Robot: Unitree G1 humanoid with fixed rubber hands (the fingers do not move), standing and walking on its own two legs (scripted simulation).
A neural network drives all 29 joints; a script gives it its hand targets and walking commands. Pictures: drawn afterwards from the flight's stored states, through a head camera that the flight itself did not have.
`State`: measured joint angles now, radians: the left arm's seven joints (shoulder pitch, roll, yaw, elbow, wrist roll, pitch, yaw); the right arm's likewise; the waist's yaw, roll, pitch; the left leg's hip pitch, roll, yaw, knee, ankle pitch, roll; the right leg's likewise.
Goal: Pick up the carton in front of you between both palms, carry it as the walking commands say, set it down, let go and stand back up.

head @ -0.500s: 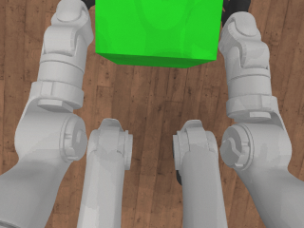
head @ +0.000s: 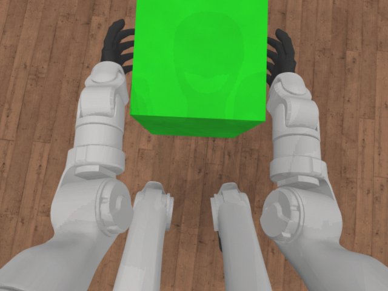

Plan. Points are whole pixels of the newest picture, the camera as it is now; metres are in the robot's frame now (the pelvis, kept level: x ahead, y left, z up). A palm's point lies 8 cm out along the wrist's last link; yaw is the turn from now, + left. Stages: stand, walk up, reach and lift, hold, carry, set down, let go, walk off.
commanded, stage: reach and lift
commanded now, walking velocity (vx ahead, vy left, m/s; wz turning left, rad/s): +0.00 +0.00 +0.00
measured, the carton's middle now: (196, 82) +0.52 +0.00 -0.13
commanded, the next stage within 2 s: none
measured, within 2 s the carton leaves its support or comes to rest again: neither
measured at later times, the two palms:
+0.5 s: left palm (66, 49) +0.46 +0.15 +0.11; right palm (342, 61) +0.45 -0.15 +0.11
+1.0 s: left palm out of the picture +0.40 +0.15 +0.25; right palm out of the picture +0.40 -0.15 +0.25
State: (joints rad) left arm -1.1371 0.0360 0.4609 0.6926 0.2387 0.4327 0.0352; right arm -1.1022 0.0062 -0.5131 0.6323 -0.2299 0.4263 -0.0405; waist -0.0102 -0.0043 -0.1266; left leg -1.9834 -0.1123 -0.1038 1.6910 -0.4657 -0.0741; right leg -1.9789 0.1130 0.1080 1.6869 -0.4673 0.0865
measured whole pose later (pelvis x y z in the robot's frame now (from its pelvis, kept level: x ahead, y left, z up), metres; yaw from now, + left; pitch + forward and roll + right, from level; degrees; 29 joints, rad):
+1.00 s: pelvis +0.10 +0.00 +0.25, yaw +0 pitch +8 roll +0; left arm -0.30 -0.14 0.29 0.46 0.22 0.47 0.03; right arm -0.29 0.16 -0.29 0.44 -0.22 0.46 -0.03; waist 0.00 0.00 -0.13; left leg -0.46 -0.05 -0.15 0.60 -0.28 -0.02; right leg -0.45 0.05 0.14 0.60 -0.28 0.02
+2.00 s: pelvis +0.11 +0.00 +0.27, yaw +0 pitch -4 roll +0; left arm -0.25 -0.15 0.23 0.29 0.28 0.69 0.00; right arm -0.25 0.15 -0.23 0.29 -0.28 0.68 0.01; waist 0.00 0.00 -0.01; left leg -0.09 -0.03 -0.14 0.38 -0.21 -0.02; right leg -0.09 0.03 0.14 0.37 -0.21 0.02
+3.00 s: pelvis +0.23 +0.00 +0.25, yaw +1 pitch +6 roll -1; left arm -0.19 -0.14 0.12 -0.20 0.10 1.16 0.09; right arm -0.14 0.13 -0.13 -0.27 -0.11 1.18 -0.10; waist 0.00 0.03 -0.18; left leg -0.30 0.09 0.07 0.77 -0.44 -0.03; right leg -0.26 -0.02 -0.15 0.57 -0.38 -0.01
